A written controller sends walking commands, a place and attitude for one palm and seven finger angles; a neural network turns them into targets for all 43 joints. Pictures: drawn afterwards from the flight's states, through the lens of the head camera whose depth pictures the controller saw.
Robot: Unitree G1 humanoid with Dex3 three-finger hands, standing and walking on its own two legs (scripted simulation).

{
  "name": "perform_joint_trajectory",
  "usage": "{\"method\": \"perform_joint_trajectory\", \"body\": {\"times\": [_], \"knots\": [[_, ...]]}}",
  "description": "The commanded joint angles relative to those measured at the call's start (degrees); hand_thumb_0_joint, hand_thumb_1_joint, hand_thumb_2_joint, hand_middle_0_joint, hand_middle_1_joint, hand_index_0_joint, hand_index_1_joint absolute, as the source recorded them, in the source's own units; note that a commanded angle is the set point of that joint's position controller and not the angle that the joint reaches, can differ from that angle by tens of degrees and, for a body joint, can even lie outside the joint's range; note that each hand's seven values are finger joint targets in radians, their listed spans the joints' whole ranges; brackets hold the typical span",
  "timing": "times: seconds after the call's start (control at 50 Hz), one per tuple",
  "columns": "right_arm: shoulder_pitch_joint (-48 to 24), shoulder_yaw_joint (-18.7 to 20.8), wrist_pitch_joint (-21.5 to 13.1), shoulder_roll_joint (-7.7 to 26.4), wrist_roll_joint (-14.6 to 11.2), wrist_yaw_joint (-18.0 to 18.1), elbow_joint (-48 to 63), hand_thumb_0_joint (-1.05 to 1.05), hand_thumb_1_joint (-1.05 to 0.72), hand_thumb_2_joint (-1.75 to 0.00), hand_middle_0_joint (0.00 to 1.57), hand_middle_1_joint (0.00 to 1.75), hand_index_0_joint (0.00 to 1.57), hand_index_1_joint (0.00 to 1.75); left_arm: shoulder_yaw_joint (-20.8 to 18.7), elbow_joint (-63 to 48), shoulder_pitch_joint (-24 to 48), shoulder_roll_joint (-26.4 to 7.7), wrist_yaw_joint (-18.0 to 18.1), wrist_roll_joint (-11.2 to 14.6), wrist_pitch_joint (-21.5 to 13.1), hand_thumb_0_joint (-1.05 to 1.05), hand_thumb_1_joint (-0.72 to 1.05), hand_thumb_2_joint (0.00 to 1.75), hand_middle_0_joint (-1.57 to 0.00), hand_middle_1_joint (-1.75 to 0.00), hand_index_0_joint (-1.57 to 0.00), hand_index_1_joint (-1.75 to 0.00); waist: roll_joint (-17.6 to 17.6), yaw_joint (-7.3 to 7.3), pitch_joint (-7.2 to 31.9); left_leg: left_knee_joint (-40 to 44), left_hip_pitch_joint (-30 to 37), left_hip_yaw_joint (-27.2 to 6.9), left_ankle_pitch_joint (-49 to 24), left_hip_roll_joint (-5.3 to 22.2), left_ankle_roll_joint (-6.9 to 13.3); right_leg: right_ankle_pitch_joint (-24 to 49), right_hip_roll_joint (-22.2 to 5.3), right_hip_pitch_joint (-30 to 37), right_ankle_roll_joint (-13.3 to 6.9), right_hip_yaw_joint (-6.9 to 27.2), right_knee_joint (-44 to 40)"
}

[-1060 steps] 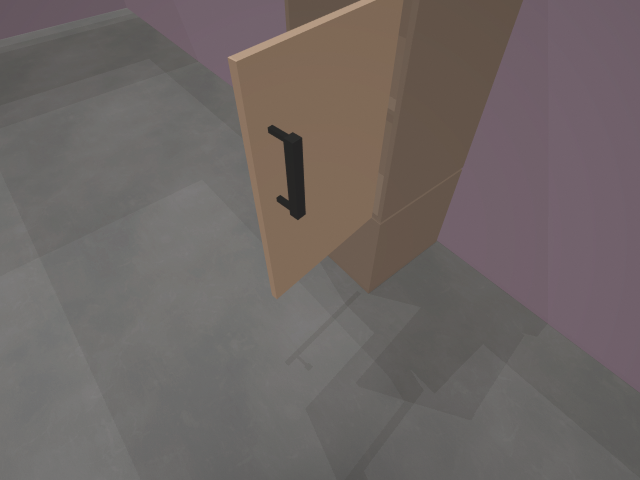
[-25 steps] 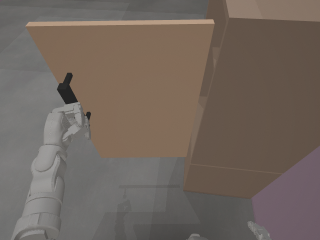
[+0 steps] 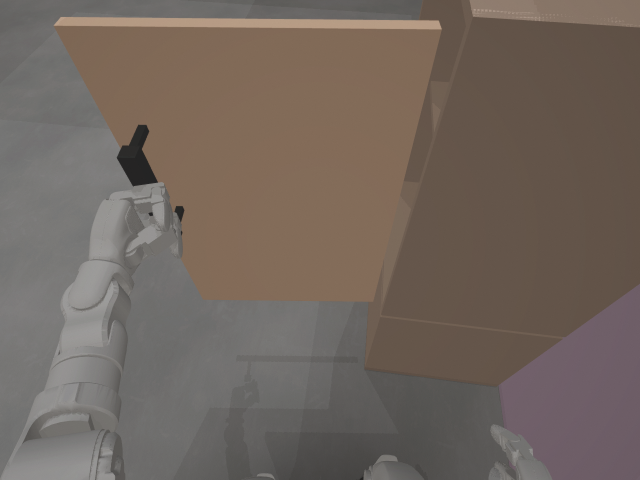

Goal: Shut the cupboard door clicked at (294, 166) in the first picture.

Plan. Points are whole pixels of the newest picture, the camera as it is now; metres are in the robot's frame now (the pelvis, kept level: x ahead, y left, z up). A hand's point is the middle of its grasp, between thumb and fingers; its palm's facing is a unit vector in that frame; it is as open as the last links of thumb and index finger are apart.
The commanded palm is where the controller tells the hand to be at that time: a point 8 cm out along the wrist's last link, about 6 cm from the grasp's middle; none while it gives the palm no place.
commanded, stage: push the door shut along its arc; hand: left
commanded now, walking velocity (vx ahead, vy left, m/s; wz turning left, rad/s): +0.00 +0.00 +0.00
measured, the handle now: (158, 189) +0.47 +0.23 +0.08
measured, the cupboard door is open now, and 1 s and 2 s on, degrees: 97 78 58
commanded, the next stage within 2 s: pull the fist back off the door in 1.64 s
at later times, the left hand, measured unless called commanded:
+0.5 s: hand (195, 192) +0.45 +0.18 +0.09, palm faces -0.18 -0.98 -0.03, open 3.1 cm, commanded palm +0.44 +0.23 +0.08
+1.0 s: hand (226, 157) +0.52 +0.15 +0.09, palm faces -0.32 -0.95 +0.00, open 3.1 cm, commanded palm +0.51 +0.20 +0.08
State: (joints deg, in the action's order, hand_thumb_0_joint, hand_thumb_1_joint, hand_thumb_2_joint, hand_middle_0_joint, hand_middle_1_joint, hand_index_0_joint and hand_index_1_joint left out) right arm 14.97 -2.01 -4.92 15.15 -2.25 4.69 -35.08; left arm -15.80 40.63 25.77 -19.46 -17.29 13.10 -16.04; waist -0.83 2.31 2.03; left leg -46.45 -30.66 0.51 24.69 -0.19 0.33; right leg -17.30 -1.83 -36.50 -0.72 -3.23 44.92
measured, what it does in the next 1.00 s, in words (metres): stands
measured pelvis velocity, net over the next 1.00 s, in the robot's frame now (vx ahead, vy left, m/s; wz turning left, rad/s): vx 0.00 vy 0.01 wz -0.03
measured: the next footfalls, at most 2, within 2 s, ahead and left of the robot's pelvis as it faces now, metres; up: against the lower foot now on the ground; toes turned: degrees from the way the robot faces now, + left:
none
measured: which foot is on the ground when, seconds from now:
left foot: down 0.00-1.00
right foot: down 0.00-1.00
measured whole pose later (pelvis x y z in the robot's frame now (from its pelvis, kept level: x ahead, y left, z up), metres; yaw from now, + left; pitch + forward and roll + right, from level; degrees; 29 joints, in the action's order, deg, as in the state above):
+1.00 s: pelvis +0.00 +0.01 -0.02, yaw -2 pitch +19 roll -1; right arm 21.9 -2.3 -1.1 17.2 -1.1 3.9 -36.8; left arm -18.7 68.1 57.6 -32.6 -29.9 9.0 -15.7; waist -1.3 11.4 3.1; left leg -53.8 -45.8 1.2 27.1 1.0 1.1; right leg -17.4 -0.7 -50.9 -0.2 -2.5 49.2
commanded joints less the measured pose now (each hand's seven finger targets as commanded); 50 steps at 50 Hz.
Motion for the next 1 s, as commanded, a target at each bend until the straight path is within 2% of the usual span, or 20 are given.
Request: {"method": "perform_joint_trajectory", "body": {"times": [0.0, 0.06, 0.08, 0.18, 0.2, 0.36, 0.4, 0.44, 0.5, 0.52, 0.58, 0.62, 0.66, 0.74, 0.78, 0.8, 0.86, 0.92, 0.96, 0.98], "knots": [[2.94, 3.24, -2.14, 7.97, 0.31, 0.53, 5.59, 0.0, -0.9, -0.9, 0.2, 0.3, 0.2, 0.3, -2.77, -12.45, 27.17, -13.76, -2.22, 1.29, -6.14, 0.0, 0.9, 0.9, -1.3, -1.5, -1.3, -1.5, -2.98, 1.51, 23.06, 6.23, 1.89, -0.98, -15.03, -0.3, 0.22, 13.99, 0.88, 17.1, -0.71, 2.84, -3.2], [3.85, 3.37, -1.87, 8.43, 0.28, 0.53, 4.82, 0.0, -0.9, -0.9, 0.2, 0.3, 0.2, 0.3, -2.52, -8.97, 29.9, -14.23, -3.65, 1.43, -6.02, 0.0, 0.9, 0.9, -1.3, -1.5, -1.3, -1.5, -2.98, 2.02, 22.72, 5.85, 1.42, -1.24, -15.26, -0.19, 0.1, 14.22, 1.03, 15.92, -0.75, 2.59, -2.92], [4.47, 3.31, -1.64, 8.74, 0.24, 0.57, 4.73, 0.0, -0.9, -0.9, 0.2, 0.3, 0.2, 0.3, -2.65, -7.66, 29.74, -14.8, -4.07, 1.61, -5.8, 0.0, 0.9, 0.9, -1.3, -1.5, -1.3, -1.5, -1.28, 2.16, 22.49, 5.86, 0.94, -1.55, -15.74, -0.13, 0.24, 14.47, 1.16, 16.26, -0.81, 2.35, -2.9], [5.4, 3.33, -0.97, 9.15, 0.09, 0.46, 4.54, 0.0, -0.9, -0.9, 0.2, 0.3, 0.2, 0.3, -1.02, -3.21, 33.02, -13.31, -5.72, 1.99, -5.11, 0.0, 0.9, 0.9, -1.3, -1.5, -1.3, -1.5, -0.31, 3.06, 20.64, 6.0, -0.22, -1.45, -14.57, -0.19, 0.37, 13.38, 1.13, 14.41, -0.72, 2.11, -3.29], [5.68, 3.45, -0.81, 9.38, 0.07, 0.43, 4.37, 0.0, -0.9, -0.9, 0.2, 0.3, 0.2, 0.3, -1.83, -2.8, 34.01, -14.86, -5.86, 1.57, -5.22, 0.0, 0.9, 0.9, -1.3, -1.5, -1.3, -1.5, -1.08, 2.96, 21.09, 5.84, -0.18, -1.52, -14.18, -0.1, 0.33, 12.87, 1.11, 13.78, -0.78, 2.14, -3.09], [7.8, 3.25, 0.22, 9.96, 0.19, 0.14, 3.14, 0.0, -0.9, -0.9, 0.2, 0.3, 0.2, 0.3, 0.0, 4.02, 43.61, -15.54, -6.83, -0.14, -6.11, 0.0, 0.9, 0.9, -1.3, -1.5, -1.3, -1.5, -1.26, 5.34, 20.96, 5.1, -1.5, -2.28, -10.93, -0.05, 0.5, 8.84, 1.38, 9.29, -0.75, 2.07, -2.57], [8.61, 3.36, 0.3, 10.37, 0.38, 0.17, 2.68, 0.0, -0.9, -0.9, 0.2, 0.3, 0.2, 0.3, -1.42, 5.65, 45.34, -17.66, -7.02, -0.52, -6.26, 0.0, 0.9, 0.9, -1.3, -1.5, -1.3, -1.5, -1.74, 5.46, 22.1, 4.74, -1.54, -2.65, -11.29, 0.02, 0.52, 8.73, 1.45, 8.85, -0.83, 2.01, -2.16], [9.13, 3.34, 0.4, 10.46, 0.4, 0.09, 2.36, 0.0, -0.9, -0.9, 0.2, 0.3, 0.2, 0.3, -0.39, 6.44, 48.43, -17.11, -7.29, -0.83, -6.17, 0.0, 0.9, 0.9, -1.3, -1.5, -1.3, -1.5, -2.05, 6.48, 23.0, 4.16, -1.34, -2.69, -10.95, 0.04, 0.69, 8.43, 1.51, 7.58, -0.69, 2.19, -2.11], [9.99, 3.22, 0.57, 10.89, 0.65, -0.01, 2.18, 0.0, -0.9, -0.9, 0.2, 0.3, 0.2, 0.3, -2.32, 8.33, 49.34, -19.94, -7.91, -1.01, -6.2, 0.0, 0.9, 0.9, -1.3, -1.5, -1.3, -1.5, -3.0, 6.17, 25.21, 3.45, -1.91, -2.88, -12.23, -0.05, 0.57, 9.53, 1.6, 8.26, -0.87, 2.25, -1.22], [10.14, 3.21, 0.69, 10.79, 0.61, -0.1, 2.13, 0.0, -0.9, -0.9, 0.2, 0.3, 0.2, 0.3, -1.82, 9.22, 49.54, -19.22, -8.22, -1.05, -5.97, 0.0, 0.9, 0.9, -1.3, -1.5, -1.3, -1.5, -3.18, 6.49, 25.74, 3.22, -1.83, -2.73, -12.55, -0.02, 0.61, 9.89, 1.65, 7.91, -0.85, 2.16, -1.12], [11.44, 3.05, 1.15, 11.35, 0.8, -0.11, 2.27, 0.0, -0.9, -0.9, 0.2, 0.3, 0.2, 0.3, -4.78, 12.84, 48.86, -22.77, -8.8, -0.96, -5.24, 0.0, 0.9, 0.9, -1.3, -1.5, -1.3, -1.5, -1.08, 6.23, 25.27, 2.71, -4.58, -2.59, -13.5, -0.09, 0.81, 11.29, 1.94, 9.21, -0.9, 2.11, -0.52], [11.51, 3.12, 1.31, 11.15, 0.68, -0.2, 2.09, 0.0, -0.9, -0.9, 0.2, 0.3, 0.2, 0.3, -2.22, 12.93, 52.51, -20.86, -9.17, -1.64, -4.95, 0.0, 0.9, 0.9, -1.3, -1.5, -1.3, -1.5, -0.97, 7.94, 24.47, 2.27, -5.38, -2.27, -11.73, 0.06, 1.03, 10.11, 1.87, 7.18, -0.38, 2.46, -0.94], [12.15, 3.14, 1.52, 11.42, 0.76, -0.3, 2.08, 0.0, -0.9, -0.9, 0.2, 0.3, 0.2, 0.3, -3.16, 14.03, 53.49, -22.69, -9.27, -2.24, -4.8, 0.0, 0.9, 0.9, -1.3, -1.5, -1.3, -1.5, -1.41, 8.2, 23.97, 1.83, -6.53, -2.08, -10.88, 0.05, 1.12, 9.54, 1.96, 6.93, -0.42, 2.73, -1.01], [13.54, 3.25, 1.81, 11.85, 1.05, -0.17, 2.11, 0.0, -0.9, -0.9, 0.2, 0.3, 0.2, 0.3, -6.0, 13.86, 55.55, -27.02, -10.45, -2.45, -4.87, 0.0, 0.9, 0.9, -1.3, -1.5, -1.3, -1.5, -2.21, 7.9, 28.89, 0.53, -6.41, -2.0, -14.28, -0.04, 1.24, 13.32, 2.01, 9.27, -0.52, 3.14, 0.04], [13.94, 3.28, 1.86, 11.57, 1.1, -0.15, 2.22, 0.0, -0.9, -0.9, 0.2, 0.3, 0.2, 0.3, -4.68, 13.86, 56.22, -25.45, -11.51, -2.19, -4.73, 0.0, 0.9, 0.9, -1.3, -1.5, -1.3, -1.5, -5.15, 8.3, 30.18, -0.1, -4.43, -1.95, -17.04, -0.15, 1.2, 15.12, 2.29, 7.99, -0.73, 2.65, 0.74], [14.09, 3.34, 2.0, 11.74, 1.22, -0.22, 1.92, 0.0, -0.9, -0.9, 0.2, 0.3, 0.2, 0.3, -5.02, 13.74, 56.55, -26.41, -11.81, -2.5, -4.53, 0.0, 0.9, 0.9, -1.3, -1.5, -1.3, -1.5, -5.37, 8.21, 30.62, -0.35, -4.09, -2.23, -17.39, 0.16, 1.02, 15.02, 2.3, 7.36, -0.55, 2.66, 0.74], [14.61, 3.52, 2.28, 11.95, 1.37, -0.34, 1.95, 0.0, -0.9, -0.9, 0.2, 0.3, 0.2, 0.3, -5.57, 14.16, 56.72, -27.1, -12.29, -2.61, -3.78, 0.0, 0.9, 0.9, -1.3, -1.5, -1.3, -1.5, -5.14, 8.46, 30.81, -0.71, -4.03, -2.19, -17.36, 0.29, 1.1, 14.83, 2.47, 6.87, -0.53, 2.57, 0.56], [15.12, 3.39, 2.62, 12.02, 1.26, -0.23, 1.73, 0.0, -0.9, -0.9, 0.2, 0.3, 0.2, 0.3, -5.14, 16.75, 57.29, -27.05, -12.72, -2.66, -2.69, 0.0, 0.9, 0.9, -1.3, -1.5, -1.3, -1.5, -3.65, 9.45, 28.42, -0.99, -6.07, -1.99, -16.66, 0.32, 1.29, 14.88, 2.65, 6.04, -0.4, 2.38, 0.47], [15.47, 3.56, 2.64, 12.03, 1.45, -0.28, 1.84, 0.0, -0.9, -0.9, 0.2, 0.3, 0.2, 0.3, -4.81, 15.35, 59.03, -26.93, -12.78, -2.97, -2.44, 0.0, 0.9, 0.9, -1.3, -1.5, -1.3, -1.5, -4.87, 9.67, 29.82, -1.22, -5.3, -1.89, -17.69, 0.24, 1.33, 15.93, 2.66, 6.21, -0.42, 2.51, 0.64], [15.93, 3.55, 2.62, 12.12, 1.54, -0.18, 2.13, 0.0, -0.9, -0.9, 0.2, 0.3, 0.2, 0.3, -6.09, 13.62, 59.65, -28.38, -12.77, -2.67, -3.08, 0.0, 0.9, 0.9, -1.3, -1.5, -1.3, -1.5, -5.67, 9.02, 31.87, -1.38, -3.8, -2.16, -19.96, 0.18, 1.18, 17.3, 2.8, 6.99, -0.79, 2.08, 1.43]]}}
